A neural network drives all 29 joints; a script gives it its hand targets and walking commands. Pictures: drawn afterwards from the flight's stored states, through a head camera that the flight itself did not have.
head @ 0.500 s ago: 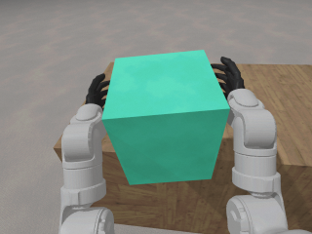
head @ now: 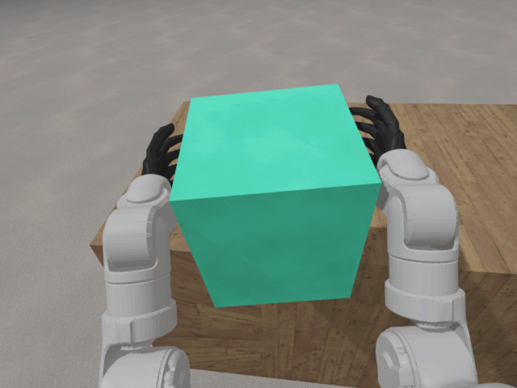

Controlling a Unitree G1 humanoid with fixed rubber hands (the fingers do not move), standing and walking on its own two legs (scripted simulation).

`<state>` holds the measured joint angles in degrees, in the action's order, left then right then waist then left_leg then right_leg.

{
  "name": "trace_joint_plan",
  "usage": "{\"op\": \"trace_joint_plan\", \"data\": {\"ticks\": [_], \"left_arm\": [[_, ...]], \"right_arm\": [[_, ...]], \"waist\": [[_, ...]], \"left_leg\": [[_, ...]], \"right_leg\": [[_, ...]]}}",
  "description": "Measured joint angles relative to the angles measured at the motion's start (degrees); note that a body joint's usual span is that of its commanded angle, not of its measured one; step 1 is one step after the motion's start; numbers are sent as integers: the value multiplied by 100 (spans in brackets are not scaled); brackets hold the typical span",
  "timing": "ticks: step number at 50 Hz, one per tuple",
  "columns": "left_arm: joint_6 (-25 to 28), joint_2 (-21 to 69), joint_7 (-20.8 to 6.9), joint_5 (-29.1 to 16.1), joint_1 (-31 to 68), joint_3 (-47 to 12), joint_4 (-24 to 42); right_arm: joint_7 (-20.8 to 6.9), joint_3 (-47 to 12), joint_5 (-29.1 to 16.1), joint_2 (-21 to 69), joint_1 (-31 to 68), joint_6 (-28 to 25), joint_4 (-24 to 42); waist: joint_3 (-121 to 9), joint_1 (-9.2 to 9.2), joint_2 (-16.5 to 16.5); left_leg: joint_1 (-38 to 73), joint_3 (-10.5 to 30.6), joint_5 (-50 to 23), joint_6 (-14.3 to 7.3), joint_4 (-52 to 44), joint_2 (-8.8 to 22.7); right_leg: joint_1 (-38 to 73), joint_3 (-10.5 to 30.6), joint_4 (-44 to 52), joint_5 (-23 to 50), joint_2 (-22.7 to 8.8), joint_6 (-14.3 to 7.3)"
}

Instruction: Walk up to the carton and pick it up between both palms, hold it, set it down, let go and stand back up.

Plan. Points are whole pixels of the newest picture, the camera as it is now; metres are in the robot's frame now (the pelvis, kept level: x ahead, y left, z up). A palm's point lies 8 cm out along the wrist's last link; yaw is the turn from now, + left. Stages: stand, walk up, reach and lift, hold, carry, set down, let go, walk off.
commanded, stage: hold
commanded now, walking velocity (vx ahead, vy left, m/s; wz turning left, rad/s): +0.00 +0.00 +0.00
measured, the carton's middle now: (273, 201) +0.33 +0.00 +0.16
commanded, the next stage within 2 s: set down in 1.66 s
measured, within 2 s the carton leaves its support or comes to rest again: neither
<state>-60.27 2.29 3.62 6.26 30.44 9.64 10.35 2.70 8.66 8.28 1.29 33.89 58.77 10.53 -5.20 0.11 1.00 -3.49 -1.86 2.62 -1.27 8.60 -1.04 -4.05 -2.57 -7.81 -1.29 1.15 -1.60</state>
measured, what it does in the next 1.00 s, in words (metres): stands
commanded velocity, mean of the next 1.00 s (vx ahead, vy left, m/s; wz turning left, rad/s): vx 0.00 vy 0.00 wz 0.00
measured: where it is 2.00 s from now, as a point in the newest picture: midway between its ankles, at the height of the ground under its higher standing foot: outside the picture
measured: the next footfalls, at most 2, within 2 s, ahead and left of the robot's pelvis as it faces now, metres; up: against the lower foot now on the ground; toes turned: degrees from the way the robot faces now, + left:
none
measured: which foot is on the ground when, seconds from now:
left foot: down 0.00-1.00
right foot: down 0.00-1.00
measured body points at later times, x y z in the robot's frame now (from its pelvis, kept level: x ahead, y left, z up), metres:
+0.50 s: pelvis +0.00 +0.00 +0.00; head -0.05 -0.01 +0.45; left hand +0.33 +0.15 +0.21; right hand +0.34 -0.15 +0.24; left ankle +0.03 +0.10 -0.75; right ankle +0.04 -0.10 -0.75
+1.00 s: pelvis -0.01 +0.00 +0.00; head -0.06 -0.01 +0.45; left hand +0.34 +0.15 +0.21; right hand +0.34 -0.15 +0.23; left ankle +0.03 +0.10 -0.75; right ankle +0.04 -0.10 -0.75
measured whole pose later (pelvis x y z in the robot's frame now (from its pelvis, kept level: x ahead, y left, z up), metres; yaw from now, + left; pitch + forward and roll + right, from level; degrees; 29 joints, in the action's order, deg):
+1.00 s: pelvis -0.01 +0.00 +0.00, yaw +0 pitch -2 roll +0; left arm -56.5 3.0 2.4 7.9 32.0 11.3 3.9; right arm 1.8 10.3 9.6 1.9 35.3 55.1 4.2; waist -5.5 0.1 0.8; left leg -4.1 -1.8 1.6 -1.3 7.8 -1.1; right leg -4.6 -2.6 -7.0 -0.3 1.1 -1.6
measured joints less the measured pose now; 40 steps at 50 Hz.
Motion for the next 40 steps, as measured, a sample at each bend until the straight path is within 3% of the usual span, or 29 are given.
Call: {"op": "trace_joint_plan", "data": {"ticks": [13, 40], "left_arm": [[-3, 42, 46, 5, -80, -8, 110], [175, 7, -87, 94, 152, 114, -426]], "right_arm": [[-11, -10, -36, -4, -35, -24, 34], [-44, 96, 93, 41, 154, -192, -436]], "waist": [[2, 9, -7], [-48, 10, -21]], "left_leg": [[-29, -6, -21, 12, -22, 9], [-33, 8, -58, 5, -36, 3]], "right_leg": [[-41, 7, 1, 12, 10, -10], [-38, -3, 20, 47, 5, -8]]}}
